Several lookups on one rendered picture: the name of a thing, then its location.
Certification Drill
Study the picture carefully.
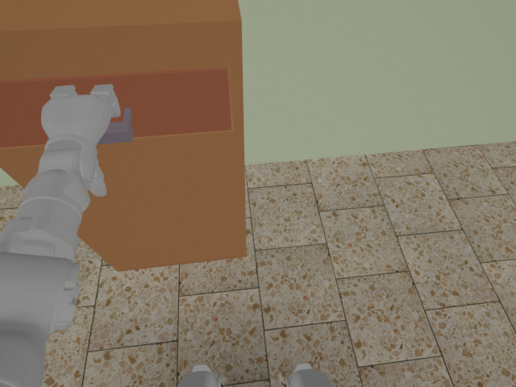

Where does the handle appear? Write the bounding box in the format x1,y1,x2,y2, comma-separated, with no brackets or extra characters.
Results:
98,108,133,144

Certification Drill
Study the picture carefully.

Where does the left robot forearm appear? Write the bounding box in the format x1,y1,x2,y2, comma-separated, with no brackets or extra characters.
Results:
0,134,98,262

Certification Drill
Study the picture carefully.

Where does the cabinet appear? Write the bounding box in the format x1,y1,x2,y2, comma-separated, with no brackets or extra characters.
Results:
0,0,247,272

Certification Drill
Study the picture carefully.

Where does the robot left hand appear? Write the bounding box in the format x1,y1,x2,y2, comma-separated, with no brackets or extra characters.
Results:
41,84,121,197

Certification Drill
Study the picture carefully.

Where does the drawer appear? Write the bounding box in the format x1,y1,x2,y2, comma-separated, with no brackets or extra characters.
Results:
0,67,231,148

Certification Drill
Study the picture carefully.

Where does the left robot thigh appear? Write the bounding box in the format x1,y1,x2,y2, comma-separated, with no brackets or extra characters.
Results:
177,371,221,387

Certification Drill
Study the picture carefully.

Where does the robot thigh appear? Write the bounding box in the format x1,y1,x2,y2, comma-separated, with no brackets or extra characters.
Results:
285,368,335,387
177,371,221,387

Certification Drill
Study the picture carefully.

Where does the right robot thigh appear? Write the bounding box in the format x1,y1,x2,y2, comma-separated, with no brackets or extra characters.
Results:
285,368,335,387

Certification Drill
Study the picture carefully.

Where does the left robot upper arm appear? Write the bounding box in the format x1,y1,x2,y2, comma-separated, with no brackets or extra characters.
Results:
0,252,80,387

